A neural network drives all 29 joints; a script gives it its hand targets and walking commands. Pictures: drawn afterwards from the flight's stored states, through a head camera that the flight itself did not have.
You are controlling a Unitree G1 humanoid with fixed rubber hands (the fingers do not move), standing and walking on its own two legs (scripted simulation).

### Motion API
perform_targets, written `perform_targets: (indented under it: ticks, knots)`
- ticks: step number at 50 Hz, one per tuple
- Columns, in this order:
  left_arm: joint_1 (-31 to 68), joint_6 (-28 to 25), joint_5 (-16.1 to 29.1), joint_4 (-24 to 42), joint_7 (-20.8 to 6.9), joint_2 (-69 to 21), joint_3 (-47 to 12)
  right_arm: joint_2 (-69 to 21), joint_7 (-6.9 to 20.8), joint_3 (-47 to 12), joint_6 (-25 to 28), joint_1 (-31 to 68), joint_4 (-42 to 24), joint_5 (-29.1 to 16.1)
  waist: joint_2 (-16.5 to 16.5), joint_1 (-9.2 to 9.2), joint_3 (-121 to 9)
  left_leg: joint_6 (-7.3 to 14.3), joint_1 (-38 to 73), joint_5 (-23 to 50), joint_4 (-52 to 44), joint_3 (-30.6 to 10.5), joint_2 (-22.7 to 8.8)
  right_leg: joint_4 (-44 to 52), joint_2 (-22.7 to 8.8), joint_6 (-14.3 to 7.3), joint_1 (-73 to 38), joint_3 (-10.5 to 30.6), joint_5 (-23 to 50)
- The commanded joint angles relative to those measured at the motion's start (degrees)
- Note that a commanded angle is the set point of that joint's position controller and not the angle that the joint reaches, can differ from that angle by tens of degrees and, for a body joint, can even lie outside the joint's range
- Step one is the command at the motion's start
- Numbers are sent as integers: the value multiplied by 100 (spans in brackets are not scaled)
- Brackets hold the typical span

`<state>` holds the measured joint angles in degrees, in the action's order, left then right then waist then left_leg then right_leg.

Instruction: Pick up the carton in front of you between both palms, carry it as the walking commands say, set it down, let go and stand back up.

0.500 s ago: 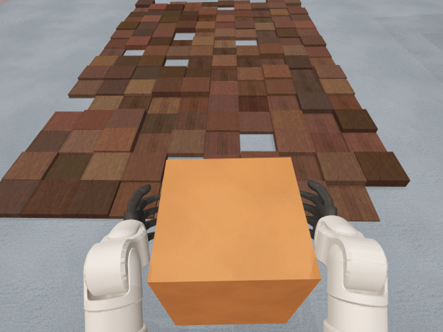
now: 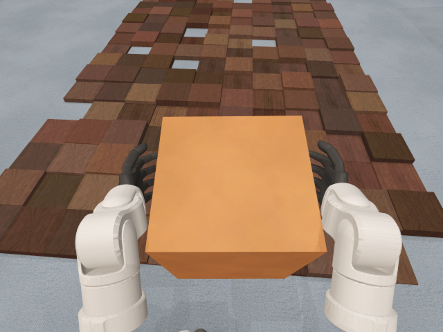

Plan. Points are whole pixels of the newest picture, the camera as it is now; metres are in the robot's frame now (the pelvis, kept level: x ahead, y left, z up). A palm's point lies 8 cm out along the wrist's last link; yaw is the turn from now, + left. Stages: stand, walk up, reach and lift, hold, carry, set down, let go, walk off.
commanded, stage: carry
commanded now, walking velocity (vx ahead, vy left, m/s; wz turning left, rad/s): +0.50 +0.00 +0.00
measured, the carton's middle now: (231, 208) +0.31 +0.00 +0.07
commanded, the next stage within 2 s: none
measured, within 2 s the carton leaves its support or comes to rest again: neither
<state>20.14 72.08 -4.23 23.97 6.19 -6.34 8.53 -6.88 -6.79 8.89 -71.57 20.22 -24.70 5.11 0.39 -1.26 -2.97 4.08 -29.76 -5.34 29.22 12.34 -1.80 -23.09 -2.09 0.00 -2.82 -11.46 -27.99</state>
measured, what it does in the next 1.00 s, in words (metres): climbs: right foot, then left foot 0.04 m higher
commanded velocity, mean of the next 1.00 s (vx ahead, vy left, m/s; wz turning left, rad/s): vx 0.50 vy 0.00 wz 0.00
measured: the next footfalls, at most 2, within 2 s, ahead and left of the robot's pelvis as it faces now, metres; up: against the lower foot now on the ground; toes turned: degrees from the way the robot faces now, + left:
right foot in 0.40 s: +0.38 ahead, -0.11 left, +0.00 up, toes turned -5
left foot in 0.76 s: +0.68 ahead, +0.10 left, +0.04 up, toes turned +3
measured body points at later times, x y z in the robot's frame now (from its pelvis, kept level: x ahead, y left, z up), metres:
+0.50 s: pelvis +0.32 -0.01 +0.00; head +0.38 -0.01 +0.45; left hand +0.73 +0.15 +0.16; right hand +0.73 -0.16 +0.16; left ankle +0.15 +0.08 -0.68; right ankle +0.35 -0.11 -0.72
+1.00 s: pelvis +0.65 +0.04 +0.06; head +0.79 +0.02 +0.49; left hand +1.08 +0.13 +0.17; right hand +1.04 -0.17 +0.17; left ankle +0.64 +0.10 -0.68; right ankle +0.65 -0.08 -0.61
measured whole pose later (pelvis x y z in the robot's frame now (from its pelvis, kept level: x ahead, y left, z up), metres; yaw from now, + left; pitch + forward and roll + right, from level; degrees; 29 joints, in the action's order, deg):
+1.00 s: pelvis +0.65 +0.04 +0.06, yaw -1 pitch +8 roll -2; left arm 46.6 74.1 -4.8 13.5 7.0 -3.8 18.2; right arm -4.0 -8.9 17.0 -72.2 44.4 -14.3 2.4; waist -2.2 7.3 10.6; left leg 5.3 -20.9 -13.5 26.5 4.4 2.0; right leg -60.4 1.8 -1.6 37.8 -0.9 -21.6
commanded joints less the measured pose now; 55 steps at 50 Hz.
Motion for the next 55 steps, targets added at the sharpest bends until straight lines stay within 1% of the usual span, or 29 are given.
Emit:
perform_targets:
  ticks: [1, 2, 3, 6, 8, 15, 19, 21, 22, 23, 24, 25, 26, 27, 28, 29, 31, 34, 36, 37, 38, 39, 40, 41, 43, 45, 49, 53, 55]
  knots:
    - [4126, 239, 2396, -166, -1259, -3500, -3901, -3580, 1226, -3814, -311, 3596, 545, -2303, -175, 620, -2213, 198, 3412, -1182, -243, -1103, -567, -2991, -526, -301, 1420, -99, 3141]
    - [4429, 344, 2497, -295, -1224, -3671, -3865, -3401, 1217, -3656, -335, 3960, 701, -2323, -1661, 613, -2483, 1133, 4477, -1946, -1018, -4123, -2011, -4602, 377, -94, 3366, 245, 862]
    - [4791, 391, 2512, -475, -1188, -3710, -3741, -3609, 1218, -3659, -414, 4257, 828, -2489, -1607, 574, -2388, 1337, 4557, -1480, -1397, -4592, -2120, -5597, 412, -199, 4148, 960, -45]
    - [5442, 419, 2541, -885, -1110, -4238, -3477, -4343, 1292, -3735, -440, 5357, 877, -2954, -299, 476, -2200, 903, 3825, 742, -889, -2847, -1676, -5308, -173, -440, 4360, 1268, 692]
    - [5832, 391, 2473, -1068, -1062, -4498, -3358, -4720, 1333, -3719, -416, 6014, 935, -3139, -468, 390, -2398, 710, 3633, 936, -965, -2296, -1518, -4766, -220, -371, 4090, 1165, 934]
    - [6766, 355, 2233, -1881, -858, -4634, -3020, -4890, 1337, -3246, -444, 7018, 1843, -3130, -684, 505, -2255, 842, 4036, 1914, -812, -1378, -1151, -2906, -95, -294, 4677, 655, 1530]
    - [7033, 404, 2195, -2345, -912, -4777, -2792, -4993, 1328, -2916, -465, 7093, 2432, -2892, -909, 577, -2094, 667, 4185, 2853, -373, -910, -911, -1539, 245, -339, 4109, 231, 2209]
    - [7088, 435, 2189, -2560, -973, -4890, -2676, -5080, 1317, -2800, -466, 7131, 2627, -2777, -975, 441, -2094, 439, 4156, 3675, 149, -698, -905, -943, 402, -455, 3511, 111, 2420]
    - [7244, 424, 2141, -2650, -984, -4965, -2652, -5243, 1317, -2794, -489, 7286, 2648, -2796, -372, 310, -2326, 212, 3778, 4532, 1183, -415, -595, -705, 683, -588, 2366, -227, 2629]
    - [6946, 425, 2094, -2837, -1009, -5036, -2562, -5298, 1307, -2747, -493, 7333, 2677, -2777, -30, 11, -2728, 9, 2590, 3952, 2338, -424, -557, -284, 432, -760, 506, 67, 3454]
    - [6538, 384, 2105, -2943, -1031, -5153, -2528, -5321, 1307, -2717, -495, 7196, 2666, -2737, 554, -492, -3014, -163, 1006, 2205, 3192, -532, -337, -20, -110, -907, -1289, 783, 3985]
    - [6522, 362, 2152, -2904, -1059, -5243, -2433, -5328, 1299, -2741, -477, 7208, 2734, -2571, 1054, -490, -2566, -88, -645, -1852, 3885, -493, 147, -300, -1029, -881, -2188, 1873, 7354]
    - [6642, 312, 2106, -2797, -1035, -5147, -2494, -5540, 1300, -2609, -486, 7096, 2752, -2590, 1952, -607, -3255, -254, -2520, -2840, 4870, -913, 486, -1096, -1892, -1893, -4208, 3161, 9177]
    - [6781, 266, 2252, -2462, -1042, -5352, -2516, -5459, 1260, -2519, -446, 7071, 2640, -2451, 1357, -744, -3407, -135, -2649, -2768, 5560, -1172, 233, -998, -2078, -1964, -3963, 3201, 8475]
    - [7050, 192, 2366, -1967, -1044, -5477, -2626, -5475, 1217, -2534, -399, 7065, 2403, -2354, 1022, -792, -3308, -35, -2866, -2870, 5583, -1599, 1, -769, -1980, -1854, -3560, 3289, 6615]
    - [7421, 149, 2506, -1426, -1033, -5616, -2827, -5445, 1161, -2578, -349, 7088, 2172, -2257, 417, -719, -3022, -2, -3128, -2762, 5358, -1457, -29, -620, -1723, -1573, -3313, 3122, 5463]
    - [7786, 105, 2806, -759, -1033, -5723, -3162, -5179, 1022, -2575, -241, 6746, 1854, -2021, 360, -668, -2765, 41, -3187, -2599, 4881, -1179, 1, -481, -1559, -1287, -2879, 2704, 5199]
    - [7775, 50, 3091, -316, -1088, -5521, -3564, -4601, 803, -2621, -100, 6343, 1445, -1600, 529, -450, -2493, -29, -1632, -1496, 2564, -860, 109, -69, -1057, -1020, -1264, 1706, 5151]
    - [7422, 56, 3129, -458, -1142, -5292, -3687, -4248, 724, -2690, -86, 6065, 1386, -1448, 938, -212, -2332, -119, 124, -451, 674, -90, 639, -119, -512, -729, -152, 888, 5859]
    - [7190, 69, 3100, -653, -1162, -5172, -3674, -4162, 726, -2781, -106, 5998, 1421, -1463, 1008, -3, -2519, -35, 1290, 203, 455, 341, 994, -605, -578, -709, 362, 772, 6668]
    - [7067, 88, 3045, -815, -1188, -5044, -3660, -4134, 752, -2866, -115, 5843, 1526, -1511, 860, 423, -3014, 93, 2695, 959, 89, 253, 886, -1506, -557, -513, 750, 490, 6563]
    - [7123, 139, 3030, -882, -1231, -5007, -3671, -4084, 790, -2866, -81, 5822, 1595, -1477, 305, 849, -3658, 524, 4176, 1031, 234, -841, 275, -3031, -158, -278, 1830, 421, 5438]
    - [7005, 181, 3017, -994, -1282, -5020, -3626, -4076, 824, -2937, -62, 5770, 1732, -1542, -1785, 933, -4384, 1519, 5557, 2956, 127, -3716, -1501, -5427, 623, -22, 3332, 839, 1242]
    - [6810, 196, 2954, -1172, -1288, -4956, -3570, -4338, 889, -3090, -107, 5617, 1762, -1806, -1843, 810, -4677, 1643, 5974, 3350, 212, -4217, -1741, -6610, 706, -158, 3958, 1624, -26]
    - [6601, 202, 2608, -1081, -1205, -4946, -3309, -4819, 994, -3473, -95, 6047, 1085, -2256, -856, 917, -3583, 1045, 5626, 3358, 239, -3540, -1409, -6308, 407, -282, 5062, 1672, 30]
    - [6601, 162, 2195, -900, -1046, -4779, -3090, -5167, 1067, -3697, -103, 6643, 628, -2646, -476, 799, -3089, 733, 5323, 3185, -4, -3098, -1166, -5245, 227, -311, 5214, 1416, 368]
    - [5983, 51, 1455, -934, -790, -4233, -2797, -5113, 1189, -3885, -142, 7019, 219, -3152, -314, 787, -3081, 844, 5184, 3630, -173, -2867, -1154, -3026, 301, -125, 4775, 1175, 561]
    - [5835, 100, 1009, -1272, -650, -3644, -2614, -4898, 1330, -3837, -247, 6948, 856, -3292, -752, 673, -2830, 538, 4100, 3409, -255, -1785, -683, -697, 526, -66, 3136, 683, 2714]
    - [5889, 198, 1086, -1537, -699, -3587, -2610, -4858, 1379, -3746, -287, 6883, 1428, -3247, -649, 554, -2565, 265, 3351, 3066, 6, -1323, -439, 218, 522, -176, 1919, 532, 3970]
